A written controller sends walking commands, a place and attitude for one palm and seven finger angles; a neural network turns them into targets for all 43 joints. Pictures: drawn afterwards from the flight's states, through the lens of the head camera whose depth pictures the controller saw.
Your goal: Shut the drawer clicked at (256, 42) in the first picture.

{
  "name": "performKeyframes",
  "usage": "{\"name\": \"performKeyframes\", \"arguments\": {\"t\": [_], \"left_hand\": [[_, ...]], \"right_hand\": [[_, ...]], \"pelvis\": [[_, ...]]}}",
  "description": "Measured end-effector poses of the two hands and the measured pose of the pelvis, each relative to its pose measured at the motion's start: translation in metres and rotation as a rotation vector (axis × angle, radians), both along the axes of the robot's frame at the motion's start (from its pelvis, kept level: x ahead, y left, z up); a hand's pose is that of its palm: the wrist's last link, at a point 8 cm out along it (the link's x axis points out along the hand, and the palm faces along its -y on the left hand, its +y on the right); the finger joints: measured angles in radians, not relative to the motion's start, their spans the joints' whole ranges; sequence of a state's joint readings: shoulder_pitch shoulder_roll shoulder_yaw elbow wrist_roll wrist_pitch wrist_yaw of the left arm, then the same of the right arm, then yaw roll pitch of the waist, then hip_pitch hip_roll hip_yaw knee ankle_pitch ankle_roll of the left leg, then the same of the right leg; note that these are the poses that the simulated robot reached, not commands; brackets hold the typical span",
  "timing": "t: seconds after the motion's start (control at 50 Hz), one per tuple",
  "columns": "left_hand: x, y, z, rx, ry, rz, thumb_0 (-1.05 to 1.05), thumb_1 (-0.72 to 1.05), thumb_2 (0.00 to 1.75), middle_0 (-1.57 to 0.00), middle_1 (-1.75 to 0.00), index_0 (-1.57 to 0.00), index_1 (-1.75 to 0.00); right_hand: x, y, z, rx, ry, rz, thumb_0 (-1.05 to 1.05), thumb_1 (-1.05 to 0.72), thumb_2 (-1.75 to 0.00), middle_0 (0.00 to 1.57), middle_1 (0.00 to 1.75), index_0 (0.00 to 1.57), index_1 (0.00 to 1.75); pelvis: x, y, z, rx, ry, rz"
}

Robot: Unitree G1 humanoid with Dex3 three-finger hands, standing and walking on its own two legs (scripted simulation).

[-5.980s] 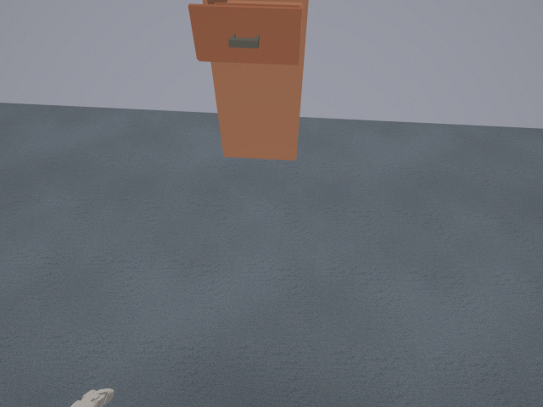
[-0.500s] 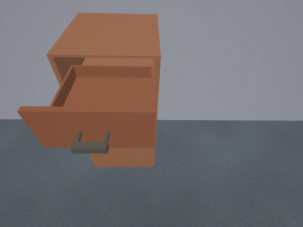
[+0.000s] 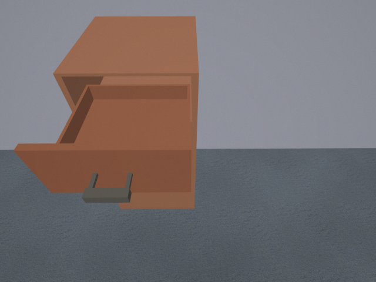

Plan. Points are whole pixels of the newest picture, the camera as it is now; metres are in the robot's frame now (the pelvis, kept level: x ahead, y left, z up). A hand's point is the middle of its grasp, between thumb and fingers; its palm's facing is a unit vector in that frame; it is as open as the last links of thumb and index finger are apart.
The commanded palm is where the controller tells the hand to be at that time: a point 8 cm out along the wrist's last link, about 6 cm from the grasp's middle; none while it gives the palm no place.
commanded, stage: come to a stop and stand still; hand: left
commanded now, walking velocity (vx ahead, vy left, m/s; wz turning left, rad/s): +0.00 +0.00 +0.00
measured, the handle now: (109, 186) +0.32 +0.21 +0.02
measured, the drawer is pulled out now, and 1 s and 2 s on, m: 0.28 0.28 0.28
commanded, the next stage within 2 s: look again from close up in 0.18 s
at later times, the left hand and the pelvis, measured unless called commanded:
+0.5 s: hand out of the picture -0.02 +0.14 -0.17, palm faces +0.03 -0.98 -0.18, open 7.4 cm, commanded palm none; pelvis +0.00 -0.01 +0.00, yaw +0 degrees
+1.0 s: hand out of the picture +0.07 +0.20 -0.10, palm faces +0.21 -0.93 -0.30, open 7.1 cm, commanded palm +0.08 +0.20 -0.06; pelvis -0.01 +0.00 -0.01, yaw +1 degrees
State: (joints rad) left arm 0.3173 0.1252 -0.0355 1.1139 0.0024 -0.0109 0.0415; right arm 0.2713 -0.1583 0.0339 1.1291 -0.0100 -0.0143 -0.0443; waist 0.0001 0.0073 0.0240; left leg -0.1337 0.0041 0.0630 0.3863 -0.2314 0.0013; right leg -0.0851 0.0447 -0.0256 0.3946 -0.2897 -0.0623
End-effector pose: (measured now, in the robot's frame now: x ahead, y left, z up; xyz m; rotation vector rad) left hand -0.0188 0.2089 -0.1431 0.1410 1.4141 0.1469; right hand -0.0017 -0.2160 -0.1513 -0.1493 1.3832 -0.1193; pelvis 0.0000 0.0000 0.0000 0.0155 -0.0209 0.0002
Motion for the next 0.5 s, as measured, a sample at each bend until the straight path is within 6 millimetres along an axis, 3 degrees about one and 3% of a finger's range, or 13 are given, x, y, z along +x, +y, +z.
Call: {"name": "performKeyframes", "arguments": {"t": [0.5], "left_hand": [[-0.005, -0.017, -0.001, -0.01, 0.005, 0.016, 0.0, 0.91, 0.9, -0.2, -0.3, -0.19, -0.3]], "right_hand": [[-0.016, 0.001, -0.002, 0.023, 0.043, -0.019, 0.0, -0.9, -0.9, 0.2, 0.3, 0.2, 0.3]], "pelvis": [[0.002, -0.011, 0.0, 0.0, -0.002, 0.002]]}}
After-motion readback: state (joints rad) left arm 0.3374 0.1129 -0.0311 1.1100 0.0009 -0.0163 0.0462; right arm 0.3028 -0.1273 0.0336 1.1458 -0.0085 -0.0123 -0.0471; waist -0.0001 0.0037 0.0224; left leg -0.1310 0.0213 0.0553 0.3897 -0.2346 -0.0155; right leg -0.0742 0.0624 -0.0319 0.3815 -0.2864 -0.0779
